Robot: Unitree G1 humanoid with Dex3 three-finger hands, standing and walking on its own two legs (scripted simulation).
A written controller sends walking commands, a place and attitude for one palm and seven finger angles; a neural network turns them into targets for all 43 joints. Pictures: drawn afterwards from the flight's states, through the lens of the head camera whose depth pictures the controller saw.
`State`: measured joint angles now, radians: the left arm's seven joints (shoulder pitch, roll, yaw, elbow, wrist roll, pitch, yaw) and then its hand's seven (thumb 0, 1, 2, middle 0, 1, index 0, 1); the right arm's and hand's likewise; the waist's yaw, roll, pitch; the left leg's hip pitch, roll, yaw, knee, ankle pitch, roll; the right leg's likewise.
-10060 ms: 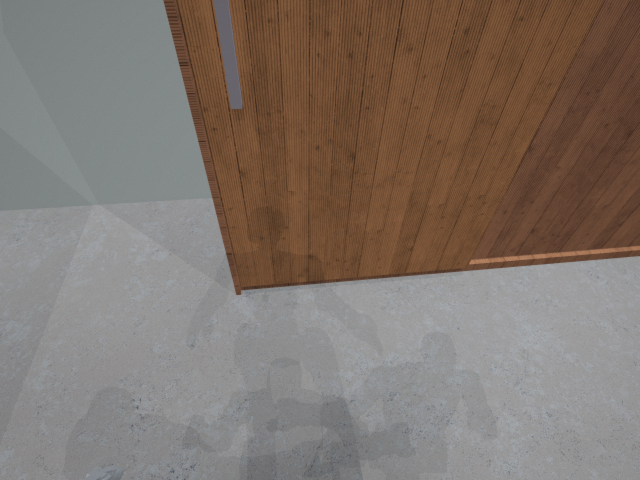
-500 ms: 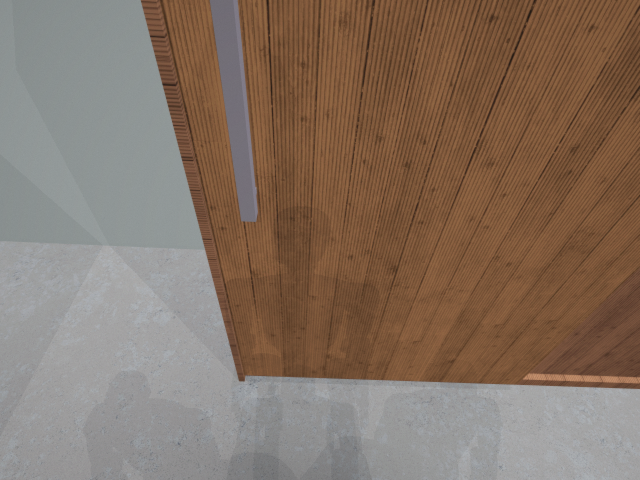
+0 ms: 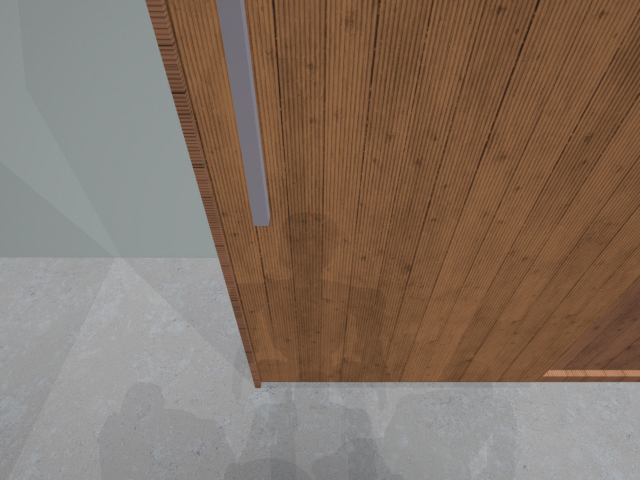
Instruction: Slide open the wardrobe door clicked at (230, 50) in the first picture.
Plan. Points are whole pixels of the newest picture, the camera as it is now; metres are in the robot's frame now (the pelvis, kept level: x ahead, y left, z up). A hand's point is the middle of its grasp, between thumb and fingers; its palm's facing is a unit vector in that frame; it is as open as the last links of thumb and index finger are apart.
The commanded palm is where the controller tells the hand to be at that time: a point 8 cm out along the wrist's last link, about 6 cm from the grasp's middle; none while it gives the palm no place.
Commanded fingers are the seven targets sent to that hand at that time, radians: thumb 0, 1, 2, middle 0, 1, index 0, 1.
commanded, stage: come to a stop and stand still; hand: left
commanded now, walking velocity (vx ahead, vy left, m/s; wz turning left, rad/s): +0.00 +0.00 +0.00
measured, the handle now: (251, 121) +0.52 +0.13 +0.21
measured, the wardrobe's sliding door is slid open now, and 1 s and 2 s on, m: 0.00 0.00 0.00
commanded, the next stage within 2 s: look again from close up in 0.06 s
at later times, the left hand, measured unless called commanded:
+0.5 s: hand out of the picture +0.03 +0.17 -0.17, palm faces -0.02 -0.98 -0.19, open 7.4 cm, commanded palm none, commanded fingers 0.00 0.90 0.90 -0.20 -0.30 -0.20 -0.30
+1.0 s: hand out of the picture +0.05 +0.19 -0.17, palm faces -0.03 -0.97 -0.23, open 7.4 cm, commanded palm none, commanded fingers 0.00 0.90 0.90 -0.20 -0.30 -0.20 -0.30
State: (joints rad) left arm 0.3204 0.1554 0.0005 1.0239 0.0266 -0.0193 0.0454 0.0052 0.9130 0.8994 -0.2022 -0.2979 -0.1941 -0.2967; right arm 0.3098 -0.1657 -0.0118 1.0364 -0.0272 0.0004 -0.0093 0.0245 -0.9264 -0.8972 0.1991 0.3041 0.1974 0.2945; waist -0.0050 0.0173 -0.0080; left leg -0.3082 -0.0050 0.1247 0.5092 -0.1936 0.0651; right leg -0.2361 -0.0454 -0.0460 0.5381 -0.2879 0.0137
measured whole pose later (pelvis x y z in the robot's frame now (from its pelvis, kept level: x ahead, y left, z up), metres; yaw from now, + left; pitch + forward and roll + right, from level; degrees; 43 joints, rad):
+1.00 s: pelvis +0.03 -0.01 +0.01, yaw -1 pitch -1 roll +0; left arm 0.26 0.22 -0.01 1.08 0.02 -0.02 0.03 0.01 0.91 0.90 -0.20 -0.30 -0.20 -0.30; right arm 0.21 -0.19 0.00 1.11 -0.02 -0.02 -0.01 0.01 -0.91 -0.90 0.20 0.30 0.20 0.29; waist 0.01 -0.02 0.04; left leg -0.21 0.00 0.14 0.41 -0.18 0.05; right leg -0.14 -0.03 -0.03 0.42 -0.27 0.02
